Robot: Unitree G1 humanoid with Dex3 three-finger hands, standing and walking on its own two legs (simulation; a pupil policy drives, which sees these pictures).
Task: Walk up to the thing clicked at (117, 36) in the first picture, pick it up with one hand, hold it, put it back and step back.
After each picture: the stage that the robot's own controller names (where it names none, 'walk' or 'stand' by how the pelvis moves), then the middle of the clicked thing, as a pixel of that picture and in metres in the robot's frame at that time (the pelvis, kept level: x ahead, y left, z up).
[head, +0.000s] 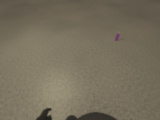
stand; (117, 36) +2.17 -0.67 -0.65
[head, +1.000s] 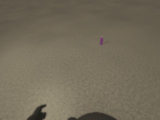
walk; (101, 40) +2.09 -0.14 -0.62
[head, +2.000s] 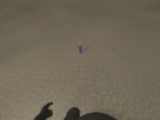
walk; (80, 48) +1.44 +0.33 -0.65
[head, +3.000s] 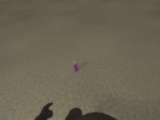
walk; (75, 66) +0.96 +0.35 -0.65
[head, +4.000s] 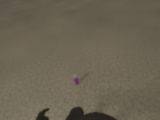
walk; (76, 79) +0.66 +0.30 -0.64
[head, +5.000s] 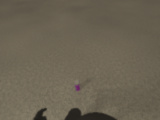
stand; (77, 85) +0.53 +0.21 -0.63
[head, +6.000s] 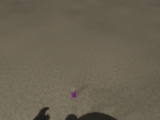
stand; (73, 92) +0.46 +0.20 -0.65
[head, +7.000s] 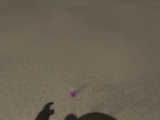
walk; (72, 92) +0.43 +0.20 -0.65
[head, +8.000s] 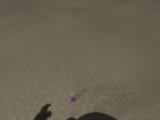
stand; (72, 97) +0.38 +0.19 -0.65
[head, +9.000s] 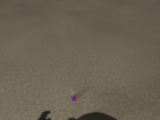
stand; (73, 96) +0.41 +0.21 -0.65
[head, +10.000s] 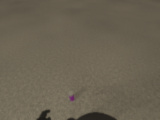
stand; (71, 96) +0.39 +0.23 -0.65
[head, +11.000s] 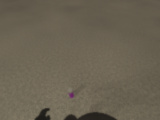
stand; (70, 93) +0.42 +0.24 -0.65
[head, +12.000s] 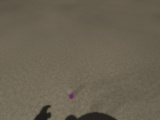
walk; (70, 94) +0.38 +0.24 -0.65
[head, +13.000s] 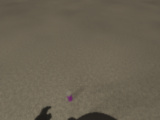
stand; (69, 96) +0.40 +0.25 -0.65
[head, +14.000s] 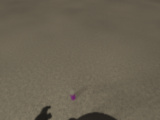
stand; (72, 95) +0.41 +0.21 -0.66
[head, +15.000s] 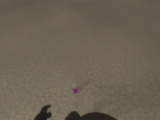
stand; (74, 88) +0.46 +0.21 -0.65
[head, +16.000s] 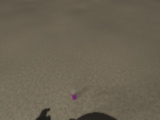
stand; (73, 94) +0.42 +0.21 -0.66
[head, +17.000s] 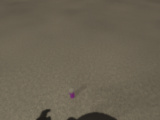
stand; (71, 93) +0.44 +0.23 -0.65
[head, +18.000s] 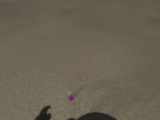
stand; (70, 96) +0.39 +0.24 -0.65
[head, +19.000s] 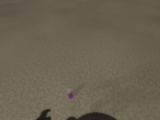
stand; (69, 93) +0.42 +0.27 -0.65
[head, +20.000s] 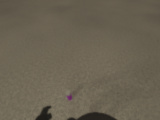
stand; (68, 95) +0.38 +0.26 -0.65
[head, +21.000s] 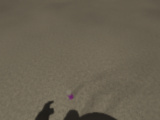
stand; (70, 94) +0.36 +0.25 -0.64
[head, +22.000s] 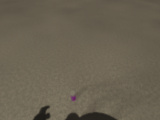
stand; (73, 96) +0.40 +0.19 -0.65
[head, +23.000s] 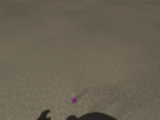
stand; (73, 98) +0.39 +0.19 -0.66
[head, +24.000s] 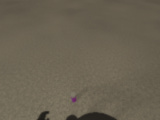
stand; (73, 97) +0.39 +0.18 -0.66
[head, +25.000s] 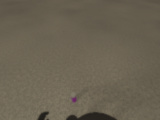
stand; (73, 97) +0.39 +0.19 -0.66
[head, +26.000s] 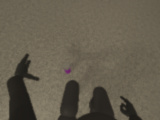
go down; (67, 68) +0.42 +0.22 -0.39
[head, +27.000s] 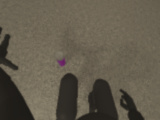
go down; (60, 59) +0.44 +0.27 -0.28
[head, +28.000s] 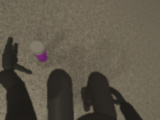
close in; (40, 53) +0.41 +0.31 -0.18
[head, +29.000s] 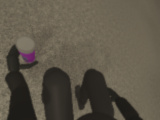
close; (27, 52) +0.40 +0.32 -0.16
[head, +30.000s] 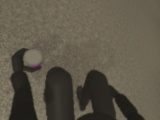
lift; (34, 60) +0.35 +0.30 -0.16
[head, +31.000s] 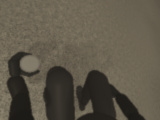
lift; (32, 64) +0.32 +0.30 -0.15
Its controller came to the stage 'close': yes
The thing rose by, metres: 0.00
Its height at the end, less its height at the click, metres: +0.00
